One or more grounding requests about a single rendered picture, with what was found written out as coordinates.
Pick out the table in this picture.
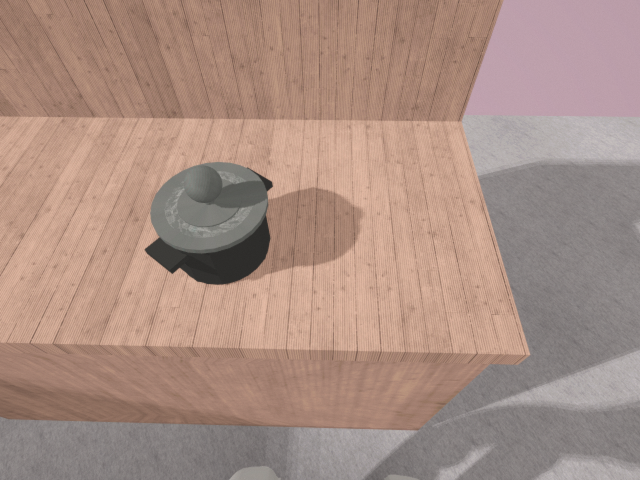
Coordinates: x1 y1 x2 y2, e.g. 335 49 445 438
0 0 530 431

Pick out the pot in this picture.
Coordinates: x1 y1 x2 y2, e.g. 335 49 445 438
144 167 273 285

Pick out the knob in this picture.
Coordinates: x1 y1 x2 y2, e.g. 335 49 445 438
184 165 222 203

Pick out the lid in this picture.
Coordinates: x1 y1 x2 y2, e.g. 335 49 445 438
150 162 268 254

